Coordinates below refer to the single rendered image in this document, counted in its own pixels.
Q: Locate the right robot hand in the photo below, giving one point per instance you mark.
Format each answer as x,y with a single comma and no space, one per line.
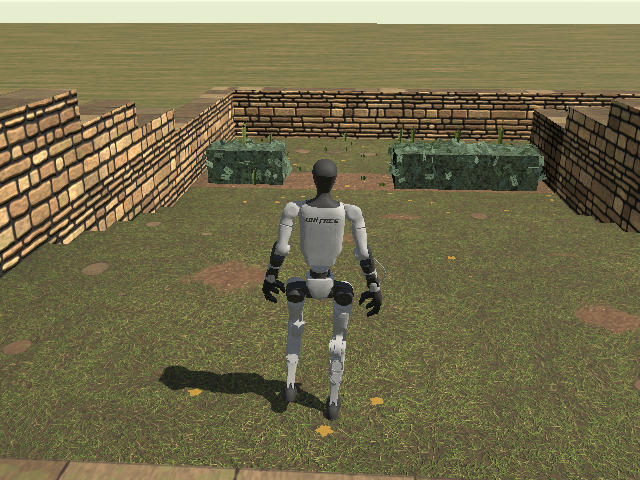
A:
376,301

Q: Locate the left robot hand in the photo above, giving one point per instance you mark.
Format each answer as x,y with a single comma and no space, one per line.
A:
267,287

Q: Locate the robot right shin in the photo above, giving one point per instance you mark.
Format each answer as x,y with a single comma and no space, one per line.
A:
335,374

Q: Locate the robot right forearm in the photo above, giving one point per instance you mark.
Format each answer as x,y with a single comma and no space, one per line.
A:
370,273

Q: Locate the robot left shin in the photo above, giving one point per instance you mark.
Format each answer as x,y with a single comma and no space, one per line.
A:
292,355

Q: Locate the robot left forearm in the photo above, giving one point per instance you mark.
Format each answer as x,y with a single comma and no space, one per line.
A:
274,265

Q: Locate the robot shin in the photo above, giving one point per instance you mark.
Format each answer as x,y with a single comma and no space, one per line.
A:
335,374
292,355

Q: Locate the robot left upper arm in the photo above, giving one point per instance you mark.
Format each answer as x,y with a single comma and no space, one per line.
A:
290,211

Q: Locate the robot right upper arm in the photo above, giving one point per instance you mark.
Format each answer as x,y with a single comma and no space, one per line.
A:
354,214

